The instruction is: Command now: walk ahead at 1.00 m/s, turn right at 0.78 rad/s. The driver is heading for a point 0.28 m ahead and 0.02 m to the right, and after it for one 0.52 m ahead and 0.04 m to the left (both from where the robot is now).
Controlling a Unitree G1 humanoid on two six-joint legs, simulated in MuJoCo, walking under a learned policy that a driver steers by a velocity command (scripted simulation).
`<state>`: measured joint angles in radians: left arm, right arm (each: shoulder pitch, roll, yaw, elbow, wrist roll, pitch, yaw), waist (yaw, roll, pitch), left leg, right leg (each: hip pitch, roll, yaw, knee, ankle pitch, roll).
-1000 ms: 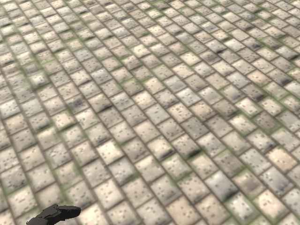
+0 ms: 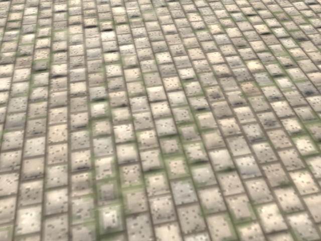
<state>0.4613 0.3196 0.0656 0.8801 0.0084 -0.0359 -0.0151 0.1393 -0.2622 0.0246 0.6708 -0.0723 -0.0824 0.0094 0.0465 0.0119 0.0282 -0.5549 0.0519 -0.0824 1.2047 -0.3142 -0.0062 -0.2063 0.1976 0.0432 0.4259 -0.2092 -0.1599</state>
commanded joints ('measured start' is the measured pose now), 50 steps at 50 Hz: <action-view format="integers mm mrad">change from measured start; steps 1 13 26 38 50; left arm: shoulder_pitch -66 159 -172 -303 -242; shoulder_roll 135 39 -16 4 3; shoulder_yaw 30 19 -51 -57 -39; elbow -90 -128 -114 -87 41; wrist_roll -3 -80 11 -2 -2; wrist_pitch -42 -28 54 23 18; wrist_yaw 2 49 14 40 55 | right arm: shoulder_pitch -75 328 103 261 173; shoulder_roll -104 -233 -101 -61 -48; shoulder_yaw -9 -71 -60 -50 -62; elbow -118 1 113 229 325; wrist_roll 0 19 57 61 63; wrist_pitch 16 -38 16 81 96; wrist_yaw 12 -18 10 -24 -46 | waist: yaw -66 -89 10 -77 -65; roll -1 281 131 -45 -17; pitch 99 -562 -166 -7 -30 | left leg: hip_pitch -40 1107 180 343 420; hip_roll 37 519 90 -8 11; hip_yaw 67 -495 -51 -6 -9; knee -224 -531 -862 -822 -838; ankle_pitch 76 1606 668 136 213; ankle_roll -44 326 152 9 25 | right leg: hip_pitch -193 -365 81 -45 10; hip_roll -223 15 -169 -290 -271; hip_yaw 358 134 -29 151 113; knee -316 1106 213 -98 -66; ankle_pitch -4 -501 106 52 236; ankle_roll -170 167 159 84 84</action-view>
